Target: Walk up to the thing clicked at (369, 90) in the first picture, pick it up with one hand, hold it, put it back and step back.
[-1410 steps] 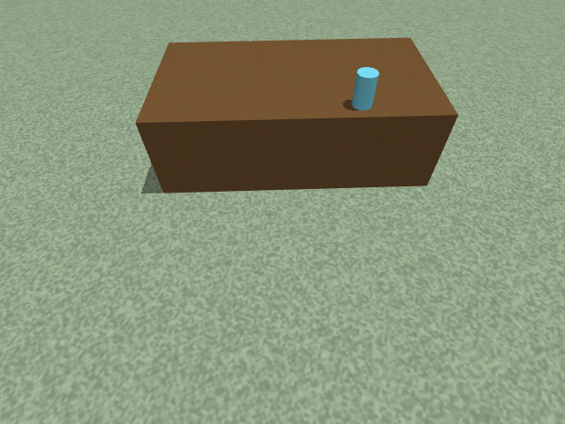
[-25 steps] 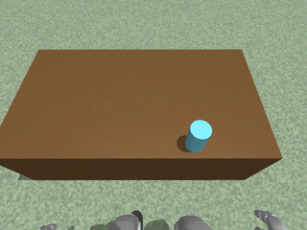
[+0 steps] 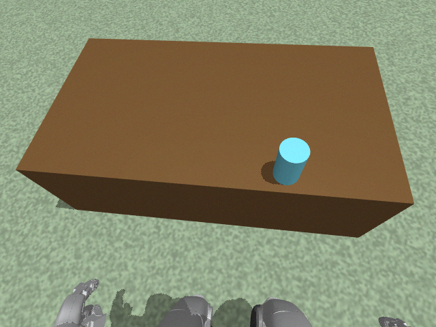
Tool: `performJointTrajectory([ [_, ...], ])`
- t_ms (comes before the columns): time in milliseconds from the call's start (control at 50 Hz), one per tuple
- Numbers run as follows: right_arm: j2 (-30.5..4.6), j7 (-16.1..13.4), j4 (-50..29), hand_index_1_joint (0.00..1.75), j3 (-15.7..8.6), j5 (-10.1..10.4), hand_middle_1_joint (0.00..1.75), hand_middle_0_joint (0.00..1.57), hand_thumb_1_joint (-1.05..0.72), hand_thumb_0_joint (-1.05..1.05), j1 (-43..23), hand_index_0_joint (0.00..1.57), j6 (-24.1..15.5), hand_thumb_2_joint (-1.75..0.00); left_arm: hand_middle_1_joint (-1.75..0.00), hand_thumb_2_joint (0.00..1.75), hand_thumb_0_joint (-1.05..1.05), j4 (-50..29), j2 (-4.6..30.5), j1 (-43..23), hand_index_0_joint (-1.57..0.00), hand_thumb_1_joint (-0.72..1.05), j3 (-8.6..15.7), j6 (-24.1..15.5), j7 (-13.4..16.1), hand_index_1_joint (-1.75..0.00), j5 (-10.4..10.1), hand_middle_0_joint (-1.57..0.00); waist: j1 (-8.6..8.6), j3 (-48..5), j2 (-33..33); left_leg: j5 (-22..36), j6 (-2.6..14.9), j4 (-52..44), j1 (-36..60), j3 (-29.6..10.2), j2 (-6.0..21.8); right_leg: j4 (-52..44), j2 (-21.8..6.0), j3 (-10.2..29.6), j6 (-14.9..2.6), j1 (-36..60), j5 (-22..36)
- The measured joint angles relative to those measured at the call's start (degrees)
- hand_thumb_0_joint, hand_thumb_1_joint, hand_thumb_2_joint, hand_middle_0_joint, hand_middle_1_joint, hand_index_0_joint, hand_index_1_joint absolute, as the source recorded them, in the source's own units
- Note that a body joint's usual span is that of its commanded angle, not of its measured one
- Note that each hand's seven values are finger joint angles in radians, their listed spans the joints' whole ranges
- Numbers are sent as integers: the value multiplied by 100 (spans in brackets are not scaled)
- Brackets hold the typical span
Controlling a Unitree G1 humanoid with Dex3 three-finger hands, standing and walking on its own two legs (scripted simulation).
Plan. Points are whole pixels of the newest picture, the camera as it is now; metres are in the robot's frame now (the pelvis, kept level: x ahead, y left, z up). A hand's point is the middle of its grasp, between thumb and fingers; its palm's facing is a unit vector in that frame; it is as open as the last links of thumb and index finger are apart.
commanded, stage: step back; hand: right
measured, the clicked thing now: (289, 162) +0.54 -0.19 -0.27
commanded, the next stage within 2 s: none
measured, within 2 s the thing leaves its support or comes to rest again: neither
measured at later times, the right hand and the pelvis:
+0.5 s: hand out of the picture +0.00 -0.21 -0.14, palm faces +0.01 +0.93 -0.37, open 7.4 cm; pelvis -0.14 +0.05 +0.00, yaw -6 degrees
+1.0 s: hand out of the picture -0.23 -0.20 -0.15, palm faces -0.02 +0.91 -0.41, open 7.4 cm; pelvis -0.28 +0.08 -0.01, yaw -2 degrees
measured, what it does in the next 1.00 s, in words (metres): walks backwards: left foot, then right foot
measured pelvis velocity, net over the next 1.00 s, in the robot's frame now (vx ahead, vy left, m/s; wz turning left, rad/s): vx -0.28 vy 0.08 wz -0.03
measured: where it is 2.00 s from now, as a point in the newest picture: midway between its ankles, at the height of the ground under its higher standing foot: outside the picture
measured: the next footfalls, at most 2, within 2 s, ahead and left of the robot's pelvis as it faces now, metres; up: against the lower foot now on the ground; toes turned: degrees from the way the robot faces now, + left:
left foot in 0.10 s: +0.01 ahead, +0.13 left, +0.00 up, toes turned -1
right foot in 0.56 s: -0.17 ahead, -0.09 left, +0.00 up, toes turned -5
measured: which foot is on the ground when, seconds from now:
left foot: up 0.00-0.08, down 0.10-0.60, up 0.62-0.90, down 0.92-1.00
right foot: down 0.00-0.12, up 0.14-0.54, down 0.56-0.96, up 0.98-1.00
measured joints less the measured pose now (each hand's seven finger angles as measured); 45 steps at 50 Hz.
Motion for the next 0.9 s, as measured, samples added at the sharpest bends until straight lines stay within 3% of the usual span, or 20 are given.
performJointTrajectory([
  [80,43,88,-152,30,-39,-11,30,20,-90,1,-71,21,-62,-90,-30,90,0,-26,114,-43,-21,90,-40,70,-38,-30,-18,-21,-32,20,-183,267,106,-721,242,241,155,359,-148,-76,101,-208,-31],
  [140,96,154,-251,30,-95,-39,30,20,-90,1,-105,21,-105,-90,-30,90,0,79,238,-67,-21,90,-35,156,-65,-30,-50,-21,-12,-36,-447,716,216,-906,289,439,28,706,-306,127,176,-407,-63],
  [180,95,208,-322,30,-87,-63,30,20,-90,0,-115,21,-110,-90,-30,90,0,204,258,-40,-21,90,-1,216,-42,-30,-62,-21,-28,-140,-397,713,298,-830,209,455,90,1499,56,585,157,-623,-1042],
  [220,123,203,-363,30,-78,-91,30,20,-90,0,-121,21,-104,-90,-30,90,0,312,286,12,-20,91,34,251,-30,-30,-56,-21,-90,-263,-296,854,338,-965,176,397,183,2497,448,906,136,-801,-1508],
  [260,185,172,-405,30,-52,-117,30,20,-90,0,-150,21,-83,-90,-30,90,0,330,351,106,-20,91,82,240,-36,-30,-86,-21,-59,-383,-303,1099,340,-1262,153,449,230,3211,656,1133,123,-928,-1429],
  [320,246,150,-495,30,-27,-111,30,20,-90,0,-273,21,-102,-90,-30,90,0,322,455,260,-20,91,141,179,-49,-30,-91,-21,22,-397,-317,1424,373,-1604,84,574,288,3644,719,1260,238,-883,-1116],
  [400,302,143,-661,30,-17,-58,30,20,-90,0,-454,21,-162,-90,-30,90,0,375,550,470,-20,91,164,148,-62,-30,-63,-20,88,-253,-334,1713,410,-1775,-65,773,331,3101,538,1282,463,-501,-944],
  [460,295,164,-769,30,-13,-49,30,20,-90,0,-550,21,-161,-90,-30,90,0,438,534,595,-20,91,125,152,-76,-30,-63,-20,117,-132,-285,1830,415,-1701,-223,935,394,2263,332,1125,536,-153,-1060],
  [540,215,191,-809,30,-46,-50,30,20,-90,0,-571,21,-71,-90,-30,90,0,514,438,736,-20,91,57,102,-138,-30,-52,-20,131,-121,-157,1931,348,-1463,-517,1115,484,756,78,779,413,396,-888],
  [600,34,176,-658,30,-145,4,30,20,-90,0,-485,21,43,-90,-30,90,0,634,185,767,-20,91,42,69,-178,-30,39,-20,12,-136,325,1740,273,-1171,-719,844,638,285,256,484,289,604,-700],
  [620,36,163,-578,30,-173,26,30,20,-90,0,-387,21,92,-90,-30,90,0,603,147,840,-20,91,27,82,-204,-30,82,-20,20,-236,327,1184,182,-916,-834,652,475,318,212,473,263,541,-656],
  [660,84,155,-432,30,-185,44,30,20,-90,0,-198,21,184,-90,-30,90,0,533,151,980,-20,91,12,117,-206,-30,143,-21,215,-405,88,419,10,175,-1057,279,16,348,23,708,192,389,-561],
  [700,58,175,-354,30,-185,85,30,20,-90,1,-35,21,179,-90,-30,90,0,538,136,1019,-21,90,17,152,-163,-30,161,-21,220,-501,-37,366,-51,1167,-1142,-121,-324,139,-117,813,221,347,-351],
  [760,-41,122,-324,30,-190,105,30,20,-90,1,250,21,81,-90,-30,90,0,477,132,848,-21,90,59,187,-135,-30,161,-21,39,-605,-11,431,-114,1816,-1020,-472,-441,-132,-199,682,302,211,-74],
  [820,-132,61,-262,30,-175,93,30,20,-90,1,430,21,52,-90,-30,90,0,218,170,544,-21,90,79,114,-79,-30,174,-21,-42,-515,28,216,-173,1342,-544,-418,-229,-125,-212,549,336,2,66],
  [900,-115,35,-188,30,-155,30,30,20,-90,1,491,20,2,-90,-30,90,0,-114,270,40,-21,90,68,70,-22,-30,115,-21,-145,-275,-26,73,-137,-325,196,-8,160,222,-309,298,409,-318,79],
])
